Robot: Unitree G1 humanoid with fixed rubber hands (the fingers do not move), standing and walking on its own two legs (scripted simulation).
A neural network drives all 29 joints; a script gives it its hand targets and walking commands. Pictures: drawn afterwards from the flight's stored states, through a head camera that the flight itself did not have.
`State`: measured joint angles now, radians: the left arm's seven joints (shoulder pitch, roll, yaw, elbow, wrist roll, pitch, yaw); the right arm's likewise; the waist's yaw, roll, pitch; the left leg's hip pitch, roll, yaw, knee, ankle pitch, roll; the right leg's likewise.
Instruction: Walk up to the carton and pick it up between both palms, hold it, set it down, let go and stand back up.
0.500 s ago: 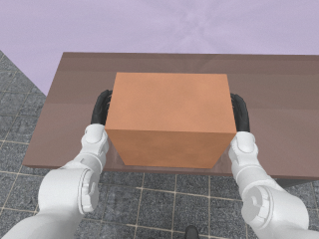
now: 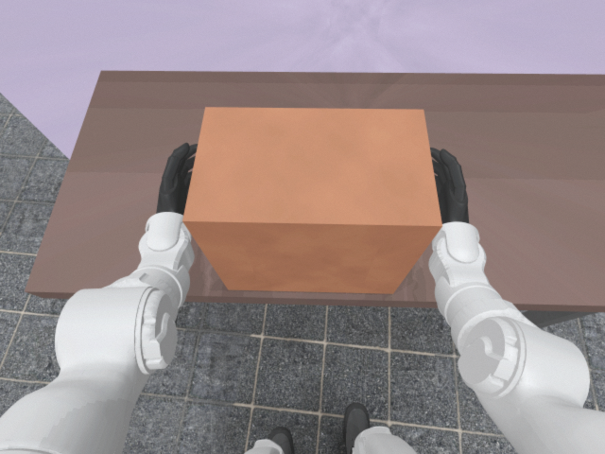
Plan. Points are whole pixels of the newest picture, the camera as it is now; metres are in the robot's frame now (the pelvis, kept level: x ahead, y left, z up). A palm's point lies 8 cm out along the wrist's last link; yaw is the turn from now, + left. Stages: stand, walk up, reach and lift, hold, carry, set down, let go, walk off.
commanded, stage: set down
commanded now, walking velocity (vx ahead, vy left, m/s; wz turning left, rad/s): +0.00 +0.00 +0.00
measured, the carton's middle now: (311, 212) +0.45 -0.01 -0.05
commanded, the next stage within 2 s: none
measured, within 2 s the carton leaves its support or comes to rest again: rests again in 1.78 s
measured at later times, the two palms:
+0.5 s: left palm (176, 199) +0.46 +0.18 +0.00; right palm (449, 206) +0.43 -0.20 -0.01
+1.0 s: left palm (179, 200) +0.46 +0.18 -0.01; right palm (447, 206) +0.43 -0.20 -0.01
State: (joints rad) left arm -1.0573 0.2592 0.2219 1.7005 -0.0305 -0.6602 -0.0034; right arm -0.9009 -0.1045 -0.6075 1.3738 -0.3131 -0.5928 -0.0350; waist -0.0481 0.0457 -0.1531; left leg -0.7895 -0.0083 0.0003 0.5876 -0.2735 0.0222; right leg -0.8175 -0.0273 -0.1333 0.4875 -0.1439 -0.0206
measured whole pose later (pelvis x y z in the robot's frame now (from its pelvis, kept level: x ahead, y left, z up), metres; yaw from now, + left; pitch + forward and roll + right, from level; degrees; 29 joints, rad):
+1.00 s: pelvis -0.01 +0.01 +0.00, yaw +0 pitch +29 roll -1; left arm -1.08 0.24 0.37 1.60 0.07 -0.68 0.00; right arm -0.94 -0.10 -0.70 1.31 -0.35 -0.60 0.00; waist -0.05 0.02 -0.12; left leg -0.85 -0.01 0.01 0.61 -0.27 0.03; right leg -0.87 -0.03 -0.12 0.50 -0.13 -0.01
